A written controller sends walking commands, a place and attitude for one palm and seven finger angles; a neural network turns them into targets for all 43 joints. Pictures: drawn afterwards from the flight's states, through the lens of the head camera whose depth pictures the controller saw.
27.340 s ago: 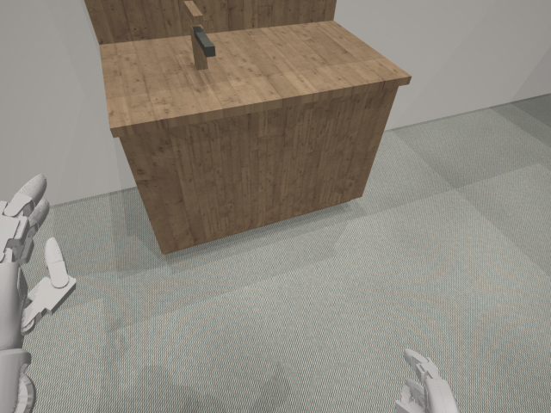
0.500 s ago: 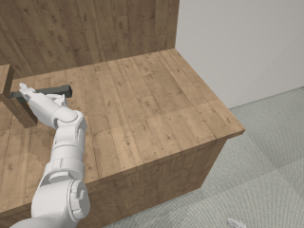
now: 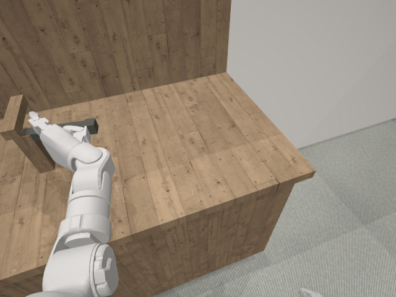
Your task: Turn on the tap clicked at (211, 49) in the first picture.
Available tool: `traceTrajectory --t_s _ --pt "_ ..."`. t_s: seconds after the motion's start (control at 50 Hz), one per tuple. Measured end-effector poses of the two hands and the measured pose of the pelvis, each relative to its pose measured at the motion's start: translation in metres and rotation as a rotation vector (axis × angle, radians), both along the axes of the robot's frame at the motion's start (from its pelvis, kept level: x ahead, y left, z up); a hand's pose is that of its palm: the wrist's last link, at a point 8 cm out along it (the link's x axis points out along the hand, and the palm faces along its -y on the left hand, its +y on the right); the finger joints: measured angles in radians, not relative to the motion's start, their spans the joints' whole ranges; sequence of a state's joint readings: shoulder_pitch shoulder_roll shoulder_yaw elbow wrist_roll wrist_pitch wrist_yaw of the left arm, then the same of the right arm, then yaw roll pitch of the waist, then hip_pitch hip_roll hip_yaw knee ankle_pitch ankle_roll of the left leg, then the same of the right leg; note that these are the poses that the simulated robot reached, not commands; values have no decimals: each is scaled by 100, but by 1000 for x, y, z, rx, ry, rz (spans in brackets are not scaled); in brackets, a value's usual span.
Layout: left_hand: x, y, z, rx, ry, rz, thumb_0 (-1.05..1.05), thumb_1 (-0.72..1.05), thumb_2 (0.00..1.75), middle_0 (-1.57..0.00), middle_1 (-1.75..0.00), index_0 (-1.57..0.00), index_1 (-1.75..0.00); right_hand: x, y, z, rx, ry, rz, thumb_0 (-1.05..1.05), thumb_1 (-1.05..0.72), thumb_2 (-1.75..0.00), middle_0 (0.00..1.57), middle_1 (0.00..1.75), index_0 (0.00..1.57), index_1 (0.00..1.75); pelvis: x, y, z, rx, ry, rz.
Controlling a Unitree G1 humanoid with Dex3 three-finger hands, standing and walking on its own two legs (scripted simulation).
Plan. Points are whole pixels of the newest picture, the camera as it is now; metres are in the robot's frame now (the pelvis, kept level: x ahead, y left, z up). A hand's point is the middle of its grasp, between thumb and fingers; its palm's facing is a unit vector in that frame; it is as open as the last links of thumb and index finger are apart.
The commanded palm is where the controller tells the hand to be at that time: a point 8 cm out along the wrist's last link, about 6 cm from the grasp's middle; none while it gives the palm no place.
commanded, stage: lift the hand up off the lever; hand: left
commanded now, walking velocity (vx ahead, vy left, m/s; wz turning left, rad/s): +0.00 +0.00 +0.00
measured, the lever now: (91, 126) +0.49 +0.27 +0.09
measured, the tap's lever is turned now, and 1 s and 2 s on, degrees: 81 81 81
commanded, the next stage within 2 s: draw the hand back beside the body in 1.06 s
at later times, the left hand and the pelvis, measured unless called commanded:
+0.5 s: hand (73, 129) +0.40 +0.26 +0.16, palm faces +0.84 -0.54 -0.03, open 7.8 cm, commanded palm +0.35 +0.27 +0.16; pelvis +0.00 +0.00 +0.00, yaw +0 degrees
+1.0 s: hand (68, 125) +0.40 +0.26 +0.17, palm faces +0.83 -0.55 -0.05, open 7.8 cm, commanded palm +0.35 +0.27 +0.17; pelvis -0.01 +0.01 +0.01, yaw +0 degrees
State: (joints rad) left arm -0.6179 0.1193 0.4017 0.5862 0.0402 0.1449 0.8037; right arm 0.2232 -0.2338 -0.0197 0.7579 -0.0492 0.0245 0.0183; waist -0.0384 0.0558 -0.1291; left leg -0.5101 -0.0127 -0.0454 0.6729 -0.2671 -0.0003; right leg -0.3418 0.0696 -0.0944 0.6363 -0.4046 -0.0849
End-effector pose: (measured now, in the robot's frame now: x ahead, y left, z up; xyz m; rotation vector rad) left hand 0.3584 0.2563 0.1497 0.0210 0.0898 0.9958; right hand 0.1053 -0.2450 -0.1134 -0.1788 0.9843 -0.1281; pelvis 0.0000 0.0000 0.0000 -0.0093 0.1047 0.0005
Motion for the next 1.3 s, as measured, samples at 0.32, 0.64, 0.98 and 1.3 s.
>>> traceTrajectory --t_s 0.32,0.64,0.98,1.3 --pt "-5 11 15 5 -7 6 2 90 90 -15 -15 -15 -15 15 3 8 -10 -47 38 1 -90 -90 20 30 20 30 -6 -1 2 -1 -8 11" --pt "-22 20 23 -6 -27 4 2 90 90 -15 -15 -15 -15 18 7 14 -14 -70 16 1 -90 -90 20 30 20 30 -5 4 6 0 -49 0" --pt "-13 20 29 -33 5 -13 2 90 90 -15 -15 -15 -15 33 20 22 -1 -109 41 1 -90 -90 20 30 20 30 -7 8 9 0 -48 -2" --pt "-3 -2 34 73 -50 -391 2 90 90 -15 -16 -14 -15 19 10 23 -15 -75 -58 1 -90 -90 20 30 20 30 4 10 13 10 -70 -48"
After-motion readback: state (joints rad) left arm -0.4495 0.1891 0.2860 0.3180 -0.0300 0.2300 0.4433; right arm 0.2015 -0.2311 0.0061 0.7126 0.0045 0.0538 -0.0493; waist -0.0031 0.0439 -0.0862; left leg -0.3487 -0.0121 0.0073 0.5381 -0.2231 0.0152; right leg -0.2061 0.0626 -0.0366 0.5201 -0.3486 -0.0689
